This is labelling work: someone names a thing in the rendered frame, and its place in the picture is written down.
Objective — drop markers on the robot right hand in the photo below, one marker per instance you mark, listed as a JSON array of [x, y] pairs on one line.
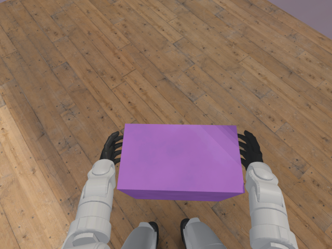
[[252, 151]]

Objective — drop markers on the left robot forearm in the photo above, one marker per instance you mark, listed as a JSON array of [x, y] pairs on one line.
[[95, 205]]

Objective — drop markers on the carton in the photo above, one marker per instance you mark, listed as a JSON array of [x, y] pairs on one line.
[[180, 162]]

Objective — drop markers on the robot left hand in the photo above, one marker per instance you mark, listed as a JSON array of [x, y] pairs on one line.
[[110, 146]]

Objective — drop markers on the right robot forearm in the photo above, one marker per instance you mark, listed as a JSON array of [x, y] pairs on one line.
[[270, 227]]

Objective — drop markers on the left robot thigh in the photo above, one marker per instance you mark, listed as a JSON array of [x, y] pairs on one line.
[[141, 238]]

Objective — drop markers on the left robot foot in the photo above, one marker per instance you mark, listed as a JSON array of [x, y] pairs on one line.
[[155, 227]]

